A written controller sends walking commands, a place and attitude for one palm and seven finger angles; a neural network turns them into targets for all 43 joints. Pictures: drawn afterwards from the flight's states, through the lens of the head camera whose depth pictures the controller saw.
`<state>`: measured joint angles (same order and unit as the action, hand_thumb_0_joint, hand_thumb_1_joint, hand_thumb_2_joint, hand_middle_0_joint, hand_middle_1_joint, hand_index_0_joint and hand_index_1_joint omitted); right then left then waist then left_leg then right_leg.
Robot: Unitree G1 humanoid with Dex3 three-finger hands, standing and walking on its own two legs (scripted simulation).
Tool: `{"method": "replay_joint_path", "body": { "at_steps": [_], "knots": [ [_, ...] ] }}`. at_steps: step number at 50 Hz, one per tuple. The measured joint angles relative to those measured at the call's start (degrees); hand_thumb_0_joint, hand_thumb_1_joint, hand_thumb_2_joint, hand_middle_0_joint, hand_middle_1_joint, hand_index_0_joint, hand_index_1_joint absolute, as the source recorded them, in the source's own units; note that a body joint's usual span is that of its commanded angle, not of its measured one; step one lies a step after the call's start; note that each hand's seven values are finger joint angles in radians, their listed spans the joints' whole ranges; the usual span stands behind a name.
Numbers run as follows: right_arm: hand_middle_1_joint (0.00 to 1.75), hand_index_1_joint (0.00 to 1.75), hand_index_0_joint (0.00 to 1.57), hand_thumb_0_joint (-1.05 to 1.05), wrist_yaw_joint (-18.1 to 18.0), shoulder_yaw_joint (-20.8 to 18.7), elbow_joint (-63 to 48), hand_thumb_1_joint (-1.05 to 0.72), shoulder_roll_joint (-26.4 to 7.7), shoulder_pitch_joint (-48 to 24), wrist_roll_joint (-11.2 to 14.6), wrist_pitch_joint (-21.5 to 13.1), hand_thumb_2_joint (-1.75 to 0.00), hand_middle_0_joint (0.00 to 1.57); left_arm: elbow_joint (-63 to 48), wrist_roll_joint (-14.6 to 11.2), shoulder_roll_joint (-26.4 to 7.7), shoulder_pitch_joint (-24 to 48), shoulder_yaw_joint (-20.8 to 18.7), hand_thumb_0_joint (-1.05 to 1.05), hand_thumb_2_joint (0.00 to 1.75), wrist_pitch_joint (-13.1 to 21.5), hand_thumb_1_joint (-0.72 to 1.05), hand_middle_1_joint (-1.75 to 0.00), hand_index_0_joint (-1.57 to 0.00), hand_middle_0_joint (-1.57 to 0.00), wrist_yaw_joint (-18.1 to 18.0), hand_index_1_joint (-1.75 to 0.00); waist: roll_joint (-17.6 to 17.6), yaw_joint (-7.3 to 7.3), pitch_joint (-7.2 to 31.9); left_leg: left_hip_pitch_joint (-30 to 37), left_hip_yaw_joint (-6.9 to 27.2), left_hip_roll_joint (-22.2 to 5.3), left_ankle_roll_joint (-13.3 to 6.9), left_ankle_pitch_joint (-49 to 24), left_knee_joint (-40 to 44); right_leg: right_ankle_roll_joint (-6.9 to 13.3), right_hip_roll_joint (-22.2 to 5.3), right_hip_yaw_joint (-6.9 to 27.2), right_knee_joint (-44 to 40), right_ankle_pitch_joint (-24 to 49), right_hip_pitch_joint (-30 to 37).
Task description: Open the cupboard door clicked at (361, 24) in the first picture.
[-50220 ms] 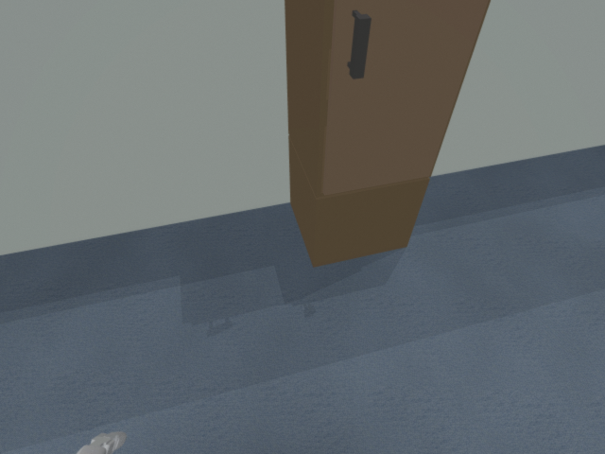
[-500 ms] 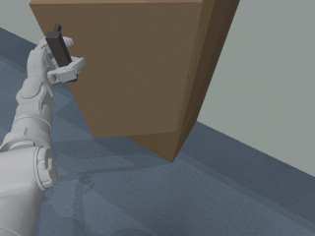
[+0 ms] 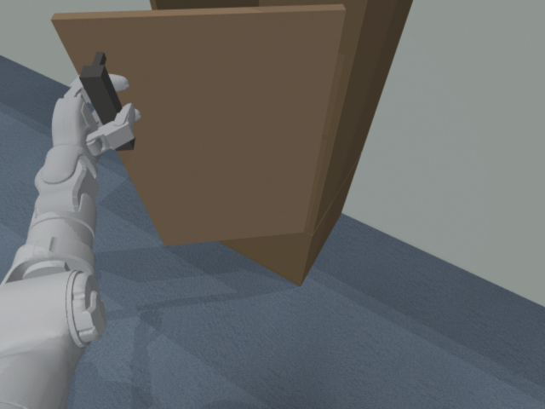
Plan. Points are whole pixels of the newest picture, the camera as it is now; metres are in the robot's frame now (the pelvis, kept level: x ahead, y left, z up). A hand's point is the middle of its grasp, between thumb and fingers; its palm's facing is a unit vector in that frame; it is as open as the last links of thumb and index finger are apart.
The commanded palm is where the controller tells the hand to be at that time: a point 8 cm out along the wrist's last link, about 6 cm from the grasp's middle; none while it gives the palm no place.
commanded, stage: pull the door open along its arc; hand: left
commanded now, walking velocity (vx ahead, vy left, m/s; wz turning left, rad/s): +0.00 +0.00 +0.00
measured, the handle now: (113, 102) +0.53 +0.22 +0.15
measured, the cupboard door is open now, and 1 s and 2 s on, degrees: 37 83 79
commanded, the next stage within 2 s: open thumb and fingers to let go in 0.90 s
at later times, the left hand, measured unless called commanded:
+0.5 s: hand (160, 210) +0.33 +0.12 +0.15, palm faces +0.19 -0.98 +0.09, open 6.7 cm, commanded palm +0.28 +0.19 +0.15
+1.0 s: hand (239, 257) +0.27 +0.03 +0.16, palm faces +0.38 -0.92 -0.01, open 6.7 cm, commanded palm +0.23 +0.08 +0.15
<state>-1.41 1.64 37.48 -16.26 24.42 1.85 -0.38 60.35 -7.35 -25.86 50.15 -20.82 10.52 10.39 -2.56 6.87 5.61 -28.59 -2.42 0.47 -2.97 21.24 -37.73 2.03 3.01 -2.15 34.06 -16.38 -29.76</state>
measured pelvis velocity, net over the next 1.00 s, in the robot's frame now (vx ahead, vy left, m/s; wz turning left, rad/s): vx -0.01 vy -0.05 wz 0.06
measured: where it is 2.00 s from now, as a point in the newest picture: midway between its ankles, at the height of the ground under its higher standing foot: outside the picture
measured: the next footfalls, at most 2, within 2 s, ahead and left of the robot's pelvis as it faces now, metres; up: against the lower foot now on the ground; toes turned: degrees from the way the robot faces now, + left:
none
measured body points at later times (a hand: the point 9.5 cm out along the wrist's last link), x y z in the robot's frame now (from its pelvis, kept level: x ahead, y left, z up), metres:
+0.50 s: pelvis +0.00 -0.02 +0.01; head -0.02 -0.04 +0.46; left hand +0.32 +0.17 +0.15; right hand +0.20 -0.24 -0.07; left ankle -0.03 +0.08 -0.72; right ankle +0.00 -0.10 -0.72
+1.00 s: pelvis -0.01 -0.05 +0.01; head -0.04 -0.09 +0.46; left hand +0.24 +0.08 +0.16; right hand +0.18 -0.25 -0.09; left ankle -0.03 +0.08 -0.72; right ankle +0.00 -0.10 -0.72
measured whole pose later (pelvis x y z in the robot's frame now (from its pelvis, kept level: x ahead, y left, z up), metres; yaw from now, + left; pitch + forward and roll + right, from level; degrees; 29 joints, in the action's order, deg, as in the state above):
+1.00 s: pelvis -0.01 -0.05 +0.01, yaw +3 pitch -3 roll +0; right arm 0.0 1.3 37.5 -11.4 8.4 -1.4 4.7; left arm -15.0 -0.1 5.0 -4.2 14.0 -16.0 -31.5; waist -4.8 -0.5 1.9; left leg -9.1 1.3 -0.4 0.7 17.3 -29.5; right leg 5.9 4.1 -5.5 28.1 -15.3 -10.3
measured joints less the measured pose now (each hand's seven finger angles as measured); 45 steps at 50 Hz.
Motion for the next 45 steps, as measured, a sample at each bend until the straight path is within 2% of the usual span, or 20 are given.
{"method": "replay_joint_path", "body": {
  "at_steps": [8,14,16,19,22,28,32,35,39,45],
  "knots": [
    [0.3,0.3,0.2,0.01,0.38,-0.51,-1.26,-0.9,0.31,-0.7,0.97,0.56,-0.9,0.2,-14.2,-2.83,4.24,-12.7,1.14,0.01,0.72,-3.0,0.66,-1.35,-0.34,-0.34,0.12,-1.35,-0.59,-1.92,1.07,4.81,-0.96,-0.3,0.17,-0.16,2.56,0.17,0.45,1.11,-1.74,0.1,4.08],
    [0.3,0.3,0.2,0.01,0.34,-0.44,-3.26,-0.9,0.8,-4.25,1.73,0.44,-0.9,0.2,-31.01,-4.68,8.65,-25.71,3.92,0.01,0.68,-7.12,0.64,-1.35,-0.31,-0.35,0.51,-1.33,-0.88,-3.68,0.87,9.48,-1.44,-0.29,0.41,-0.75,4.9,0.38,0.54,1.69,-3.12,0.35,8.17],
    [0.3,0.3,0.2,0.01,0.26,-0.4,-3.96,-0.9,1.07,-5.99,1.86,0.2,-0.9,0.2,-37.15,-5.14,10.45,-30.25,5.38,0.01,0.68,-8.92,0.63,-1.35,-0.31,-0.35,-0.6,-1.33,-1.03,-4.29,0.83,10.96,-1.59,-0.24,0.53,-1.03,5.69,0.46,0.52,1.87,-3.47,0.44,9.41],
    [0.3,0.3,0.2,0.01,0.33,-0.4,-4.64,-0.9,1.7,-9.05,1.92,-0.28,-0.9,0.2,-45.99,-5.84,14.19,-36.13,8.01,0.01,0.67,-12.19,0.63,-1.35,-0.32,-0.35,-4.53,-1.32,-1.21,-5.32,0.68,12.85,-1.63,-0.16,0.76,-1.45,6.63,0.62,0.47,1.93,-3.84,0.55,11.04],
    [0.3,0.3,0.2,0.01,0.29,-0.12,-4.59,-0.91,2.6,-12.59,1.51,-0.34,-0.9,0.19,-52.8,-5.38,18.38,-39.59,11.08,0.02,0.68,-15.3,0.61,-1.34,-0.33,-0.35,-11.18,-1.3,-0.98,-6.32,0.05,14.22,-1.14,-0.07,1.07,-1.9,7.12,0.87,0.36,1.45,-3.99,0.61,12.43],
    [0.3,0.3,0.2,0.01,0.01,0.97,-4.58,-0.91,4.58,-18.02,-0.01,1.05,-0.9,0.19,-60.85,-2.05,23.74,-42.11,16.82,0.03,0.71,-22.28,0.59,-1.31,-0.35,-0.33,-24.25,-1.3,-0.41,-7.61,-1.22,16.46,0.38,-0.18,1.98,-2.99,8.09,1.75,0.41,-0.06,-4.9,1.06,15.07],
    [0.3,0.3,0.2,0.01,0.19,1.57,-4.24,-0.9,5.59,-19.53,-1.12,2.33,-0.9,0.2,-64.03,0.44,26.41,-43.18,19.89,0.04,0.73,-26.1,0.6,-1.28,-0.35,-0.32,-32.16,-1.3,-0.69,-7.66,-1.73,17.76,1.41,-0.44,2.61,-3.49,8.65,2.37,0.65,-1.06,-5.83,1.37,16.81],
    [0.3,0.3,0.2,0.01,0.62,1.63,-3.57,-0.9,6.05,-19.47,-1.95,3.1,-0.9,0.2,-66.27,2.41,28.6,-44.66,22.23,0.04,0.74,-27.65,0.61,-1.27,-0.34,-0.31,-37.1,-1.3,-0.97,-7.62,-1.91,18.4,2.08,-0.63,3.02,-3.67,8.88,2.77,0.83,-1.71,-6.32,1.47,17.74],
    [0.3,0.3,0.2,0.01,1.02,1.36,-2.36,-0.9,6.07,-18.33,-2.63,4.29,-0.9,0.2,-69.32,4.9,30.51,-47.58,25.65,0.04,0.74,-28.21,0.62,-1.28,-0.32,-0.3,-40.13,-1.31,-1.13,-7.7,-2.19,19.09,2.73,-0.73,3.44,-3.8,9.08,3.21,0.92,-2.34,-6.38,1.3,18.53],
    [0.3,0.3,0.2,0.01,1.03,0.41,-0.67,-0.9,5.21,-16.48,-3.11,5.29,-0.9,0.2,-73.13,6.87,31.8,-51.92,30.57,0.04,0.73,-27.45,0.62,-1.3,-0.32,-0.3,-41.13,-1.31,-1.79,-7.73,-3.09,19.68,3.4,-0.84,3.71,-3.86,8.84,3.61,1.02,-3.01,-6.24,1.11,19.35]
  ]
}}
